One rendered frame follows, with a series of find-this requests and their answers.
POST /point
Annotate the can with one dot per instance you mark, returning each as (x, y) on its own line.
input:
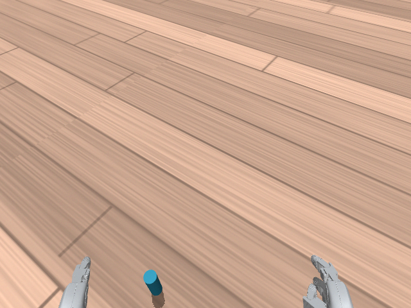
(152, 281)

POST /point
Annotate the right robot hand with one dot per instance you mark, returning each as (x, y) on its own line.
(334, 292)

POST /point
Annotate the left robot hand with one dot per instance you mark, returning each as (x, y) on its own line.
(75, 294)

